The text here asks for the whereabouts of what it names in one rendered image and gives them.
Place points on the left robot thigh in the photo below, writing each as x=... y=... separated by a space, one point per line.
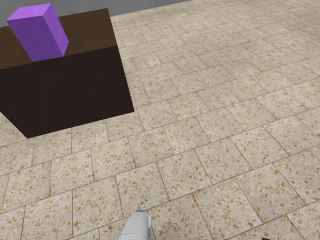
x=137 y=227

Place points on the pedestal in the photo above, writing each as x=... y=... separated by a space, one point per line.
x=86 y=85

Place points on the carton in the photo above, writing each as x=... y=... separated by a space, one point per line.
x=39 y=31

